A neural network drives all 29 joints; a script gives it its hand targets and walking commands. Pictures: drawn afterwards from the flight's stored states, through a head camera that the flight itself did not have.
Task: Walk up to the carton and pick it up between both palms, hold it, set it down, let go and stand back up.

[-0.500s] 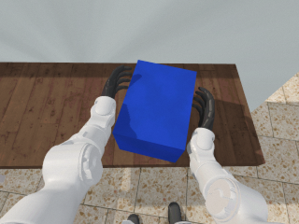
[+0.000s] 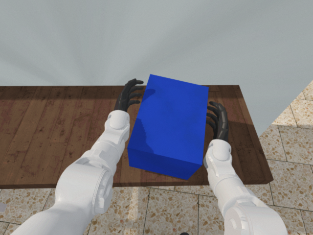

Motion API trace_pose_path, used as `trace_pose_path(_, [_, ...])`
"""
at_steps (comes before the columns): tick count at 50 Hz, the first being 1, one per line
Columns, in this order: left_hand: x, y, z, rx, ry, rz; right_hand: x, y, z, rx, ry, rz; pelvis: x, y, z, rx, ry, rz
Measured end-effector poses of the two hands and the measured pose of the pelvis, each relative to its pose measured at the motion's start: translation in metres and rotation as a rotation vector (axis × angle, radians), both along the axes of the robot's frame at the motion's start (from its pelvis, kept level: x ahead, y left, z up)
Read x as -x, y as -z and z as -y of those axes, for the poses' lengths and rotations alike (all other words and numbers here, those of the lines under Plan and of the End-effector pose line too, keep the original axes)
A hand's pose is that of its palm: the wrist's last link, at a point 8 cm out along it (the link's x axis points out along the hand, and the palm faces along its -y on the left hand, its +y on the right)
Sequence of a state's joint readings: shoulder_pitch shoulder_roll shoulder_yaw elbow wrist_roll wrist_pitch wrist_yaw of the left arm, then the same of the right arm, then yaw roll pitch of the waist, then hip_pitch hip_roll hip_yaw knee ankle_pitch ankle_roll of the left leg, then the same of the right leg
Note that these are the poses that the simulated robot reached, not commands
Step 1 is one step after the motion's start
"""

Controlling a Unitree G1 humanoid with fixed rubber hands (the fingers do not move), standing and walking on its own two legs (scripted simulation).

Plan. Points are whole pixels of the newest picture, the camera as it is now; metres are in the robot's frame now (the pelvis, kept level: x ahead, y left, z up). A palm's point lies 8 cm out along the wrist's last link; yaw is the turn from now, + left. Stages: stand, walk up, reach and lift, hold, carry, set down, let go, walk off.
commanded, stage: reach and lift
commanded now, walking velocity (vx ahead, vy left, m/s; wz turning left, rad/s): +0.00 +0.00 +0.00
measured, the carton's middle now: (168, 126) +0.43 -0.01 -0.01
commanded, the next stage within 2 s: hold in 1.68 s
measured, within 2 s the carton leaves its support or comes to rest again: neither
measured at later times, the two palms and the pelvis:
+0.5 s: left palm (113, 82) +0.43 +0.12 +0.16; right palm (231, 108) +0.39 -0.14 +0.12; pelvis +0.01 +0.00 +0.01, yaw +1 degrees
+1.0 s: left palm (105, 87) +0.40 +0.13 +0.18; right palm (233, 101) +0.39 -0.14 +0.15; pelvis +0.01 -0.01 +0.02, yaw +1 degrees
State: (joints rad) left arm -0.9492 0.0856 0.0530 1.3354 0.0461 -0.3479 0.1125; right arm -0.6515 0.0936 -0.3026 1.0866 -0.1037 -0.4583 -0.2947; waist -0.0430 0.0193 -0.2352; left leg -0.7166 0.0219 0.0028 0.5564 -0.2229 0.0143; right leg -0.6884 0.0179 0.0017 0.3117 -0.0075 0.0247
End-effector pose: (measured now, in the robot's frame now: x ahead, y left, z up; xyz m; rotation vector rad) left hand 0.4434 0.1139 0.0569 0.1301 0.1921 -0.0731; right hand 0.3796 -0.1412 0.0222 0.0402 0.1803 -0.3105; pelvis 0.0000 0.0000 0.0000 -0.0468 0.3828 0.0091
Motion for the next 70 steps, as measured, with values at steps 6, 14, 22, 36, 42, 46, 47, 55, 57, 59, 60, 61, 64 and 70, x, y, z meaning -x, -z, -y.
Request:
trace_pose_path(6, [0.000, -0.036, 0.007, -0.005, -0.024, 0.037, -0.007, -0.035, 0.009, 0.010, -0.026, 0.029, 0.001, -0.003, 0.002, -0.004, -0.003, 0.055])
trace_pose_path(14, [0.004, -0.069, 0.006, -0.026, -0.055, 0.009, -0.010, -0.068, 0.009, -0.027, -0.049, -0.002, -0.004, -0.008, 0.006, -0.011, -0.007, 0.141])
trace_pose_path(22, [0.010, -0.102, -0.002, -0.029, -0.076, 0.002, -0.009, -0.098, 0.002, -0.034, -0.070, -0.013, -0.009, -0.013, 0.004, -0.011, -0.011, 0.241])
trace_pose_path(36, [0.026, -0.123, -0.008, -0.058, -0.134, 0.000, -0.010, -0.115, -0.004, -0.017, -0.132, -0.022, -0.013, -0.017, 0.005, -0.014, -0.016, 0.333])
trace_pose_path(42, [0.039, -0.119, -0.013, -0.067, -0.171, -0.013, -0.008, -0.119, -0.006, -0.013, -0.170, -0.032, -0.013, -0.017, 0.007, -0.017, -0.017, 0.366])
trace_pose_path(46, [0.045, -0.122, -0.015, -0.053, -0.193, 0.004, -0.008, -0.126, -0.007, -0.011, -0.187, -0.013, -0.012, -0.018, 0.008, -0.018, -0.017, 0.372])
trace_pose_path(47, [0.046, -0.123, -0.015, -0.053, -0.196, 0.008, -0.008, -0.127, -0.007, -0.012, -0.189, -0.009, -0.012, -0.018, 0.009, -0.019, -0.017, 0.374])
trace_pose_path(55, [0.048, -0.127, -0.010, -0.073, -0.203, -0.005, -0.007, -0.127, -0.003, -0.014, -0.198, -0.022, -0.012, -0.018, 0.011, -0.023, -0.017, 0.378])
trace_pose_path(57, [0.047, -0.127, -0.009, -0.072, -0.205, -0.008, -0.008, -0.126, -0.002, -0.016, -0.200, -0.024, -0.013, -0.018, 0.012, -0.024, -0.016, 0.378])
trace_pose_path(59, [0.046, -0.128, -0.009, -0.068, -0.207, -0.005, -0.009, -0.127, -0.002, -0.017, -0.201, -0.020, -0.014, -0.018, 0.013, -0.024, -0.016, 0.377])
trace_pose_path(60, [0.046, -0.129, -0.008, -0.067, -0.208, -0.003, -0.010, -0.127, -0.001, -0.017, -0.201, -0.018, -0.014, -0.019, 0.013, -0.024, -0.016, 0.376])
trace_pose_path(61, [0.045, -0.130, -0.008, -0.065, -0.209, -0.001, -0.011, -0.128, -0.001, -0.020, -0.201, -0.016, -0.014, -0.019, 0.013, -0.025, -0.016, 0.376])
trace_pose_path(64, [0.044, -0.135, -0.009, -0.054, -0.212, 0.012, -0.013, -0.131, -0.002, -0.031, -0.202, 0.000, -0.016, -0.019, 0.013, -0.025, -0.016, 0.373])
trace_pose_path(70, [0.043, -0.142, -0.011, -0.055, -0.217, 0.028, -0.015, -0.138, -0.004, -0.032, -0.204, 0.016, -0.018, -0.019, 0.012, -0.024, -0.017, 0.381])
